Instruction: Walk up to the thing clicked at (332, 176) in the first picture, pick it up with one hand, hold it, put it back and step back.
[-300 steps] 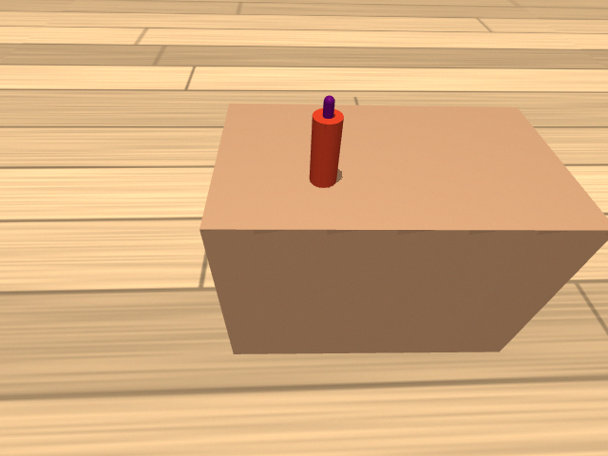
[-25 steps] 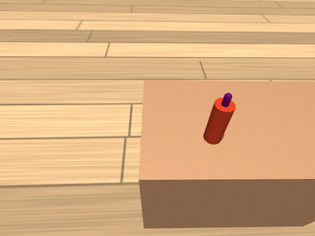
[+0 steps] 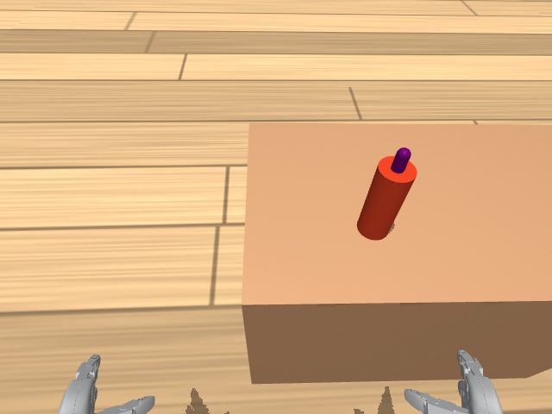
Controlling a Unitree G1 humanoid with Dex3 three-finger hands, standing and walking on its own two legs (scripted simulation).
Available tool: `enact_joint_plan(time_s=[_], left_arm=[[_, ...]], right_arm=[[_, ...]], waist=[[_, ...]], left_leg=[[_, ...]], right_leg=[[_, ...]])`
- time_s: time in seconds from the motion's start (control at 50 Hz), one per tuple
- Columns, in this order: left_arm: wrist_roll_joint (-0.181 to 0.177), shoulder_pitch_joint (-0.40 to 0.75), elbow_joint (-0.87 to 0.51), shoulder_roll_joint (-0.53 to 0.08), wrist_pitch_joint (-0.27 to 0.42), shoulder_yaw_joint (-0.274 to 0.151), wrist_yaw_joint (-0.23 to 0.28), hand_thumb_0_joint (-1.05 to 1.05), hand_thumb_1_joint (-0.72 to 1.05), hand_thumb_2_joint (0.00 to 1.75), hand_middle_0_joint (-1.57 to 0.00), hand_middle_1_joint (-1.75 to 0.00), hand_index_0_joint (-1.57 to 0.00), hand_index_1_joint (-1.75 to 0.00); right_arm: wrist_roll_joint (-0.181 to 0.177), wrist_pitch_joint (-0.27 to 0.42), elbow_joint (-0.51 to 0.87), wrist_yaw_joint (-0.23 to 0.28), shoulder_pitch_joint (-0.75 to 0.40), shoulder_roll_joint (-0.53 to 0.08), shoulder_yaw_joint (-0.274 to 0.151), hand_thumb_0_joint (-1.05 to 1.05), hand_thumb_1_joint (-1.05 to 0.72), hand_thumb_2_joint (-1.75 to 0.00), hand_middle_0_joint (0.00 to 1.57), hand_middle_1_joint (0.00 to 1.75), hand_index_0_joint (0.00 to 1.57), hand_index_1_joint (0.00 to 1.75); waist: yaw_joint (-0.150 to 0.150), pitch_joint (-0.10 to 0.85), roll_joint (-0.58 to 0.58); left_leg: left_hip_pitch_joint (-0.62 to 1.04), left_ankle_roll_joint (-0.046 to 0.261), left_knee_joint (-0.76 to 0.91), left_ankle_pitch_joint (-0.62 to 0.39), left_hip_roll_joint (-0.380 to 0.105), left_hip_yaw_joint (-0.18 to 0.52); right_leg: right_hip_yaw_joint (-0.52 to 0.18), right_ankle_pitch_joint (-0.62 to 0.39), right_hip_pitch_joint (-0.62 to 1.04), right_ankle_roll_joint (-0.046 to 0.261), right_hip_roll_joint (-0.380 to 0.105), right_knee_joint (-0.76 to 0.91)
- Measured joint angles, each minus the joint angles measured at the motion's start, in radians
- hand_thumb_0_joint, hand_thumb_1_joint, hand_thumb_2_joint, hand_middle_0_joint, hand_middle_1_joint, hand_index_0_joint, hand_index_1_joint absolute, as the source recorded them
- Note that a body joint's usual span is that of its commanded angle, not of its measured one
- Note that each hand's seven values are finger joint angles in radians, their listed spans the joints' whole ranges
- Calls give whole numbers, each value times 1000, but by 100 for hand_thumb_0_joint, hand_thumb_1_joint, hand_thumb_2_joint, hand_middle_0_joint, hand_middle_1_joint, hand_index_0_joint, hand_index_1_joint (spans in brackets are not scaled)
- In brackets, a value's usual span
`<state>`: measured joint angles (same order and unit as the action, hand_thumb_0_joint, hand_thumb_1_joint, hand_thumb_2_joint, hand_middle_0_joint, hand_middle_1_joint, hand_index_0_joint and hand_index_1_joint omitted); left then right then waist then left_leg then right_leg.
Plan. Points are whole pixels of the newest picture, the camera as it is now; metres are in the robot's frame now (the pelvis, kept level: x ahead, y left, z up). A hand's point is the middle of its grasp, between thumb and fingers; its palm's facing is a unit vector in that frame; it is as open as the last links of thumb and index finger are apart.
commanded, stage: rise first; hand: right
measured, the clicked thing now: (386, 193) +0.52 -0.22 -0.01
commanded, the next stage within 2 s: go down in 1.36 s
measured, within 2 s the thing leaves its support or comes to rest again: neither
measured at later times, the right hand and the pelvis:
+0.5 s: hand (457, 381) +0.19 -0.25 -0.04, palm faces +0.27 +0.91 -0.32, open 17.3 cm; pelvis +0.02 +0.00 +0.00, yaw -1 degrees
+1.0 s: hand (470, 384) +0.18 -0.24 +0.01, palm faces +0.26 +0.91 -0.32, open 17.4 cm; pelvis +0.00 +0.00 +0.00, yaw -1 degrees
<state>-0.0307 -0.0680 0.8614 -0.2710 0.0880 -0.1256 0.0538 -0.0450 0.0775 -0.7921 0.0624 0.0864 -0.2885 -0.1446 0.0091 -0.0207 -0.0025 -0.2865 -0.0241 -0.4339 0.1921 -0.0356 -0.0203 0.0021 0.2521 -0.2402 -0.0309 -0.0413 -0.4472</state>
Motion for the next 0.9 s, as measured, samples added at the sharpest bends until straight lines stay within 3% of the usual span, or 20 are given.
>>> enact_joint_plan(time_s=[0.2, 0.32, 0.54, 0.9], left_arm=[[7, -105, -132, 29, -26, 18, 26, 0, -22, 11, -7, -7, -7, -6], [9, -136, -209, 41, -16, 40, 32, 0, -40, 6, -7, -7, -8, -6], [15, -159, -233, 46, -17, 17, 14, -1, -50, 4, -7, -7, -8, -6], [24, -153, -212, 42, 1, -11, 8, -1, -53, 6, -7, -6, -6, -7]], right_arm=[[3, -33, 229, 14, 145, 10, 4, 1, 19, -14, 6, 6, 6, 5], [5, -21, 373, 15, 196, 18, 0, 0, 37, -9, 5, 6, 6, 5], [1, -12, 544, -4, 281, 25, -19, 0, 50, -6, 5, 6, 6, 5], [5, 42, 706, -18, 349, 27, -24, -1, 52, -5, 5, 6, 6, 5]], waist=[[5, 15, -18], [12, 12, -17], [16, 3, -25], [21, -12, -28]], left_leg=[[50, 0, 9, 19, 1, -6], [80, -1, 11, 27, 0, -8], [111, -5, 11, 33, -6, -10], [126, -6, 15, 20, -7, -11]], right_leg=[[-4, 16, 50, -1, -2, 12], [-6, 19, 82, -1, -1, 21], [-7, 23, 113, 2, 5, 24], [-9, 14, 122, 4, 6, 18]])
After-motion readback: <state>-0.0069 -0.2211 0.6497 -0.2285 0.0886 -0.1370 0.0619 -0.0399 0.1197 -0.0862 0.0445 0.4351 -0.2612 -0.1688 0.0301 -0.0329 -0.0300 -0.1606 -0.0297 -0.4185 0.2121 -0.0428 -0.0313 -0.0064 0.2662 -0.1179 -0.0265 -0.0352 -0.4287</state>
